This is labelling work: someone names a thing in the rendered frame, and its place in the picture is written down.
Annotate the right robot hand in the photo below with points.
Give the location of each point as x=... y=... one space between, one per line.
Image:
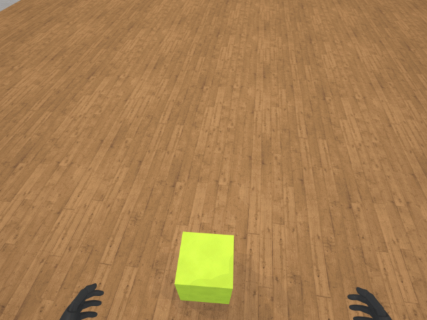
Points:
x=374 y=309

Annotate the left robot hand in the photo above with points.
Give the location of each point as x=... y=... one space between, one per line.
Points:
x=72 y=312

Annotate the carton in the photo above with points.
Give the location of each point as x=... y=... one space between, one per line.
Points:
x=205 y=267

